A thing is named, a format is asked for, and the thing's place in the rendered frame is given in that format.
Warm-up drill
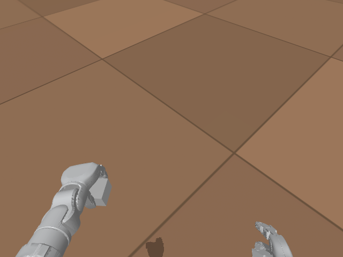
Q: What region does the left robot arm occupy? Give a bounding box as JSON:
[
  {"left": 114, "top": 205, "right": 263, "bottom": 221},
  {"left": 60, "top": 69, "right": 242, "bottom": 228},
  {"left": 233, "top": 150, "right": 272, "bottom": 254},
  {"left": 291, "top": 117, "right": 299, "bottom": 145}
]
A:
[{"left": 15, "top": 181, "right": 88, "bottom": 257}]

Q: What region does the small box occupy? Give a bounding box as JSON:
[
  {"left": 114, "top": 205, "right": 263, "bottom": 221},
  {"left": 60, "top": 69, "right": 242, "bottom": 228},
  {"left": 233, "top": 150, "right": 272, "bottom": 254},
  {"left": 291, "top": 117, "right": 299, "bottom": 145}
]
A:
[{"left": 89, "top": 178, "right": 112, "bottom": 206}]

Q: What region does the left robot hand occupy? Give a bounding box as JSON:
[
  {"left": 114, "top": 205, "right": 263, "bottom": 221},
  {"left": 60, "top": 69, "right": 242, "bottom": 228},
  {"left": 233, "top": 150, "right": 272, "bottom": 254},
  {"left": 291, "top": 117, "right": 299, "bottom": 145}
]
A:
[{"left": 61, "top": 162, "right": 108, "bottom": 209}]

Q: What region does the right robot hand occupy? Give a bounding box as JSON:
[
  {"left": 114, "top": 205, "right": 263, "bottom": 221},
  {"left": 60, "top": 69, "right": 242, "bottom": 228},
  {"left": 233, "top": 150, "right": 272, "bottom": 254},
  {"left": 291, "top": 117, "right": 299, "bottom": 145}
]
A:
[{"left": 252, "top": 222, "right": 293, "bottom": 257}]

